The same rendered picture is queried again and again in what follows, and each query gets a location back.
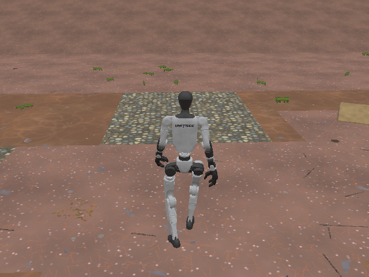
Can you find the right robot forearm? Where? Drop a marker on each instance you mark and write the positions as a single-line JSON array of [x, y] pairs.
[[210, 158]]

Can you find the robot head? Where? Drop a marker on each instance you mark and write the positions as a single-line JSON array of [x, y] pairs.
[[185, 99]]

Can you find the right robot hand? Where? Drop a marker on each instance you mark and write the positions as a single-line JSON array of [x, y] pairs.
[[214, 177]]

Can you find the left robot forearm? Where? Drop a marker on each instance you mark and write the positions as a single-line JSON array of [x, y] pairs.
[[159, 150]]

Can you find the robot torso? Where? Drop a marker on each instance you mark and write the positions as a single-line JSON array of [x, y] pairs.
[[184, 139]]

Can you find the robot left upper arm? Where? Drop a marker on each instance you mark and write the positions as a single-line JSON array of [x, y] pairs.
[[164, 130]]

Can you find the left robot hand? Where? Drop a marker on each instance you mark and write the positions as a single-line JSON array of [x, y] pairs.
[[163, 158]]

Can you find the robot right upper arm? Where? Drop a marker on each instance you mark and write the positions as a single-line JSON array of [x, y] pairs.
[[202, 121]]

